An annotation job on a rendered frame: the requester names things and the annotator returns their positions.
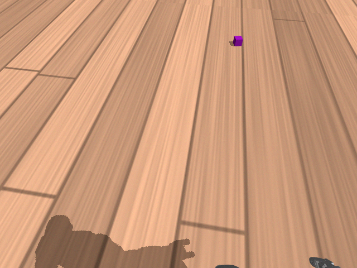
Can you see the cube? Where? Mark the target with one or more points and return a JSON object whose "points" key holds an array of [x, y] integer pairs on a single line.
{"points": [[237, 40]]}

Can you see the right robot hand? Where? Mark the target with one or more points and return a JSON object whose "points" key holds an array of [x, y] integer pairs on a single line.
{"points": [[322, 263]]}

